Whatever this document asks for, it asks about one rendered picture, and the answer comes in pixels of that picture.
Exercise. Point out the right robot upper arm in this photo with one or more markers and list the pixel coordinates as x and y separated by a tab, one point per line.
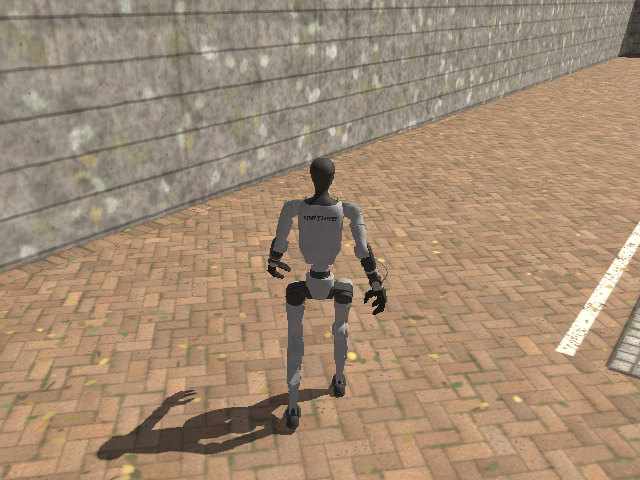
352	212

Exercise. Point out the right robot forearm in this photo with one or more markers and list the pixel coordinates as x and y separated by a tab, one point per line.
371	270

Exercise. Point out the left robot hand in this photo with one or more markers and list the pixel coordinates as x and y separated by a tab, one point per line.
274	273

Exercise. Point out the left robot upper arm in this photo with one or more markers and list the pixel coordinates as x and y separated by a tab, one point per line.
289	210

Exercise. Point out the left robot forearm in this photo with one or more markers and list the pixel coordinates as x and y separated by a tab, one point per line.
274	257

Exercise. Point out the left robot thigh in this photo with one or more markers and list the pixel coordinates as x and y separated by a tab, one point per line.
295	308

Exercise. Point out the robot left foot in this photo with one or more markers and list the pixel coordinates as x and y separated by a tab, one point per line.
293	419

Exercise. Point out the right robot hand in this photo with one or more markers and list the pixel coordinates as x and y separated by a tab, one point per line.
381	299

